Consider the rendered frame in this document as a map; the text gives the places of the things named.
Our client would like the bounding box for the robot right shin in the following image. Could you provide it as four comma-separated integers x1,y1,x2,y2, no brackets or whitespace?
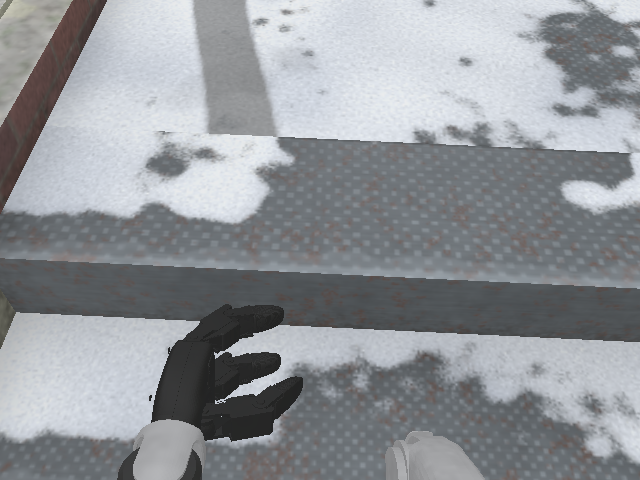
405,431,463,450

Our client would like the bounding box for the robot left hand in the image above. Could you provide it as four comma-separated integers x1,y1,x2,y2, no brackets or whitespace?
149,304,303,442

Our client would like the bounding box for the right robot thigh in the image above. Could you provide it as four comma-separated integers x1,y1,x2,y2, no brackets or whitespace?
385,436,485,480

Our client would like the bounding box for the left robot forearm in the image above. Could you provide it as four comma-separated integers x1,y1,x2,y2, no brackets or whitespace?
117,419,206,480

